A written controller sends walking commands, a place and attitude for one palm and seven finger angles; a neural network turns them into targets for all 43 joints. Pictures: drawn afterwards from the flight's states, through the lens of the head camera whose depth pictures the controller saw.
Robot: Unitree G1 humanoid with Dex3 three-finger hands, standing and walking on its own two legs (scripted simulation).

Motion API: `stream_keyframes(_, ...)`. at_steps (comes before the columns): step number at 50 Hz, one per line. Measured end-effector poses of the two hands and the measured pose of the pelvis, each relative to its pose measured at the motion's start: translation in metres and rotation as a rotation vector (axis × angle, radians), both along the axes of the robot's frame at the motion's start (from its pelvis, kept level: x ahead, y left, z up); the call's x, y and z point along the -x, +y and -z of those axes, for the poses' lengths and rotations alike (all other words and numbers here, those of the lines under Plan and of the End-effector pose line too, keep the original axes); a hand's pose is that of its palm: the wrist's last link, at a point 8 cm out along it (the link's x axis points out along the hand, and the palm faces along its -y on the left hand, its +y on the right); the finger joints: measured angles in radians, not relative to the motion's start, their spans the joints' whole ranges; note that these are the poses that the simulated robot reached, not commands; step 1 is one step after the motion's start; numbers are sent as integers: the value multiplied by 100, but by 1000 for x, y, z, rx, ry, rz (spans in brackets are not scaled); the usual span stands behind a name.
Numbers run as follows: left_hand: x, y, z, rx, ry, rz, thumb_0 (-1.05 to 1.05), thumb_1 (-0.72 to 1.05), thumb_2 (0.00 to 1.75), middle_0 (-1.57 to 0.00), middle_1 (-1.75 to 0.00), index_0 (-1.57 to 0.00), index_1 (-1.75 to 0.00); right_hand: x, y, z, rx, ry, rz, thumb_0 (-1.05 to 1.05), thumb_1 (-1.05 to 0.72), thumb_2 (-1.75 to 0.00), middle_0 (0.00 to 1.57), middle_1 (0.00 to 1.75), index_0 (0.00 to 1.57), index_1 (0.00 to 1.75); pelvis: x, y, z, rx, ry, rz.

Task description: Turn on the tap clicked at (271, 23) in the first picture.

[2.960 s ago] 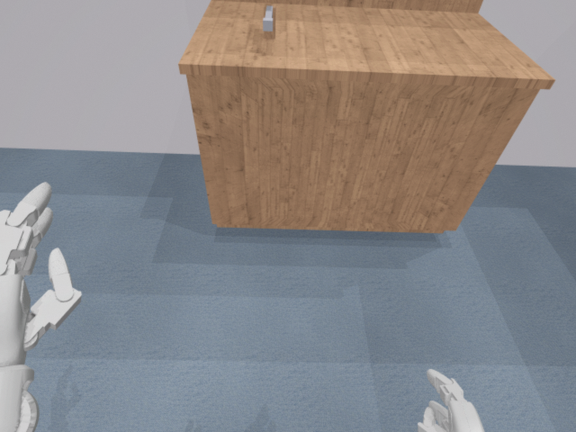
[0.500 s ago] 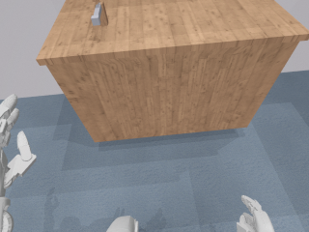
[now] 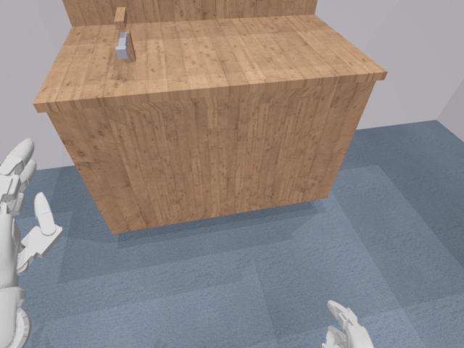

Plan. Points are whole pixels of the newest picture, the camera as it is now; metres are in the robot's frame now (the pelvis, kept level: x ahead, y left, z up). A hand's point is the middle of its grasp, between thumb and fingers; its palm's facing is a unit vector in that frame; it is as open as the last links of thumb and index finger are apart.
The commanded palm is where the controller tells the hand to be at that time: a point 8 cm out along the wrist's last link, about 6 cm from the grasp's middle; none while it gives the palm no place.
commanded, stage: take the last steps up to it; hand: left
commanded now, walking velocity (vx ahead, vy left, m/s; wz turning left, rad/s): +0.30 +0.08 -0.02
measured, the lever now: (122, 52) +0.83 +0.41 +0.13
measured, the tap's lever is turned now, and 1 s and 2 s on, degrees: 0 0 0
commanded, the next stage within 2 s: come to a stop and stand still in 1.98 s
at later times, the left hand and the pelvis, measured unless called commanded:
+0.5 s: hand (57, 226) +0.21 +0.25 +0.17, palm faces +0.43 -0.82 -0.38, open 7.4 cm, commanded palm +0.16 +0.29 +0.18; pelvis +0.00 +0.01 +0.00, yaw +0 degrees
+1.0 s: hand (98, 173) +0.31 +0.25 +0.17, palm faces +0.35 -0.82 -0.46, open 7.4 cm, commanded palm +0.25 +0.30 +0.18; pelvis +0.09 +0.02 +0.00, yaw +0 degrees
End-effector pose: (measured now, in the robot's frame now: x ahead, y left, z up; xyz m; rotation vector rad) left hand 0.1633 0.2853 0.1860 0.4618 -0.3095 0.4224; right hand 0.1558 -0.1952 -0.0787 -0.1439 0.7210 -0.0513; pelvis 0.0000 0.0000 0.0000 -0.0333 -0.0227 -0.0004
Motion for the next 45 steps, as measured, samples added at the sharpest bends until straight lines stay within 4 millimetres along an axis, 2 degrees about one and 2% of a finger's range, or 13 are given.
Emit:
stream_keyframes(4, -8, -27, 2, -38, -8, 58, 2, 89, 90, -20, -30, -20, -30, 17, -11, 16, -28, 12, 5, 1, -90, -90, 20, 30, 20, 30, 17, -15, 9, -2, -2, 17)
stream_keyframes(9, -8, -48, -3, -48, 14, 131, 2, 89, 90, -21, -30, -21, -30, 47, -48, 21, 27, 101, 84, 1, -90, -90, 20, 30, 20, 30, 25, -21, 5, -23, 13, 14)
stream_keyframes(13, 1, -41, -5, -83, 58, 135, 1, 89, 90, -21, -30, -21, -30, 67, -76, 11, 103, 155, 158, 1, -90, -90, 20, 30, 20, 30, 22, -19, -2, -33, 33, 16)
stream_keyframes(17, 7, -21, -3, -88, 49, 95, 1, 89, 90, -21, -30, -21, -30, 73, -89, 3, 189, 176, 178, 1, -90, -90, 20, 30, 20, 30, 17, -11, -1, -28, 33, 4)
stream_keyframes(21, 6, -2, 3, -41, -9, 56, 1, 89, 90, -21, -30, -21, -30, 63, -83, -1, 229, 136, 191, 1, -90, -90, 20, 30, 20, 30, 11, 3, 5, -36, 6, 9)
stream_keyframes(25, -7, 5, 1, -34, -16, 45, 2, 89, 90, -21, -30, -21, -30, 43, -56, -2, 163, 70, 175, 1, -91, -90, 19, 30, 19, 30, 4, 9, 0, -16, 6, -1)
stream_keyframes(30, -22, -3, -8, -56, -2, 69, 2, 89, 90, -20, -30, -21, -30, 16, -19, 3, 48, 33, 120, 1, -90, -90, 20, 30, 20, 30, -7, 8, -4, -9, 18, 10)
stream_keyframes(34, -35, -15, -9, -107, 40, 74, 2, 89, 90, -20, -30, -21, -30, -5, -4, 16, -20, 32, 82, 1, -90, -90, 20, 30, 20, 30, -20, 0, 1, -23, 27, 21)
stream_keyframes(37, -47, -21, -2, -125, 59, 64, 1, 89, 90, -21, -30, -21, -30, -20, -6, 32, -33, 60, 56, 1, -90, -90, 20, 30, 20, 30, -30, -5, 10, -15, 25, 10)
stream_keyframes(39, -55, -21, 2, -95, 68, 55, 1, 89, 90, -21, -30, -21, -30, -27, -13, 36, -21, 99, 44, 1, -90, -90, 20, 30, 20, 30, -36, -5, 8, -24, 24, 3)
stream_keyframes(45, -82, -13, 10, -50, 125, 50, 2, 89, 90, -21, -30, -21, -30, -48, -39, 20, 71, 155, 78, 1, -90, -90, 20, 30, 20, 30, -64, 1, -4, -52, 44, 6)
